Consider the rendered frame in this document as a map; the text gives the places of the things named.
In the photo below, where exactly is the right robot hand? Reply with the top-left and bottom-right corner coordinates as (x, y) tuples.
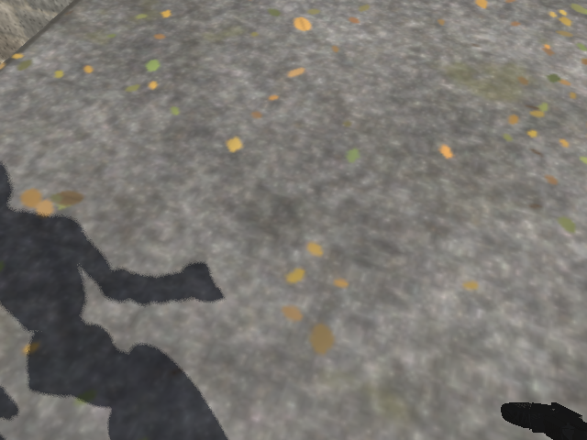
(501, 402), (587, 440)

